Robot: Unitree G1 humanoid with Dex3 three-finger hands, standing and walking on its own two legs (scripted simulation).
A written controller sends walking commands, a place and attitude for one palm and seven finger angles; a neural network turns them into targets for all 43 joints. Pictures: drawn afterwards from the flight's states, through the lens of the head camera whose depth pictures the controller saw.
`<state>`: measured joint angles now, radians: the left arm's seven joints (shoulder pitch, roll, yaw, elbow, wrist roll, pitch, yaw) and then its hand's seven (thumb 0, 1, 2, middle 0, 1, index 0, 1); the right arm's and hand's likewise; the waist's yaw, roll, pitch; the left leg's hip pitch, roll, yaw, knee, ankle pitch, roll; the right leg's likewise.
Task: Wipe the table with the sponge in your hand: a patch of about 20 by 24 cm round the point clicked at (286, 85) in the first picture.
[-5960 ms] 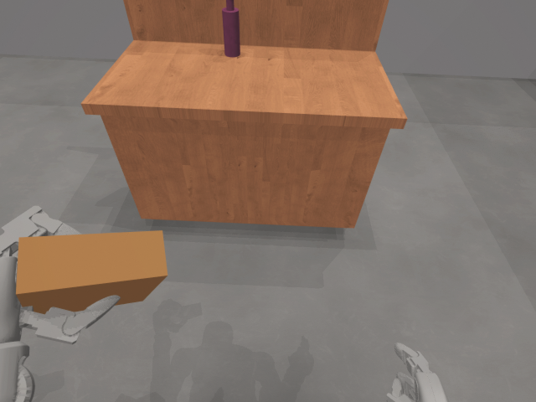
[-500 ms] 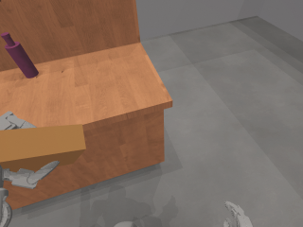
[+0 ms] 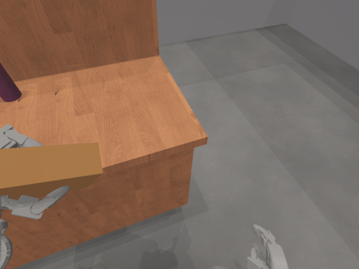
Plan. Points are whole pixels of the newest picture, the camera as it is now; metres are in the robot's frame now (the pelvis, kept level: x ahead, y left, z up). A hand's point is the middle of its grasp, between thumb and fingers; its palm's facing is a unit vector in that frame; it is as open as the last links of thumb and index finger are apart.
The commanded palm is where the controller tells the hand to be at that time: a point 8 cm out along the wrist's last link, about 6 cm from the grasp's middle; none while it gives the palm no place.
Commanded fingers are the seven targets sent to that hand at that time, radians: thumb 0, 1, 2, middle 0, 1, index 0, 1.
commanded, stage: take the last steps up to it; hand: left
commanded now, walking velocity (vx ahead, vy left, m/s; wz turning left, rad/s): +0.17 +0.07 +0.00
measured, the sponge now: (65, 171) +0.24 +0.21 +0.15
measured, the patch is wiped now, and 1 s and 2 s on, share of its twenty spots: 0.00 0.00 0.00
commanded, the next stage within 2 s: come to a stop and stand still in 0.24 s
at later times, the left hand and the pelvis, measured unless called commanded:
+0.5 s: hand (52, 154) +0.26 +0.23 +0.17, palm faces +0.35 -0.83 -0.43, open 9.4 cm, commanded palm +0.21 +0.29 +0.19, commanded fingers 0.00 0.10 1.30 -1.20 -1.60 -1.20 -1.60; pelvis +0.05 +0.01 +0.01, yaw +0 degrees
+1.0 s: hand (49, 184) +0.21 +0.21 +0.18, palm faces +0.38 -0.83 -0.41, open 9.4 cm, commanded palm +0.17 +0.26 +0.19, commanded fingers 0.00 0.10 1.30 -1.20 -1.60 -1.20 -1.60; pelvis +0.00 -0.02 +0.01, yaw -1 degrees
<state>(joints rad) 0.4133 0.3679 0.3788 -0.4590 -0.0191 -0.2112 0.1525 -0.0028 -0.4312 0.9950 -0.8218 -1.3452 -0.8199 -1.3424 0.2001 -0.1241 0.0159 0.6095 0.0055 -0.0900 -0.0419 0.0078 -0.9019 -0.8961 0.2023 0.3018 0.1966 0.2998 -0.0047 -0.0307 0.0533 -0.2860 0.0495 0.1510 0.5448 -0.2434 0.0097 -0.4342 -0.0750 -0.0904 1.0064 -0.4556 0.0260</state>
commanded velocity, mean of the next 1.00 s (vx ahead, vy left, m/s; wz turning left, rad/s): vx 0.02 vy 0.00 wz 0.00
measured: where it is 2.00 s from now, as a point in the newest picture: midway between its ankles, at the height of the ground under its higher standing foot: outside the picture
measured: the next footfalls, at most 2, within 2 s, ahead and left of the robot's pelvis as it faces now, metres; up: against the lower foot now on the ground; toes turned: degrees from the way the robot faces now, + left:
right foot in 0.12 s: +0.08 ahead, -0.09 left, +0.00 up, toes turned -8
left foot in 0.52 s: +0.14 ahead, +0.14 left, +0.00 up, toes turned +6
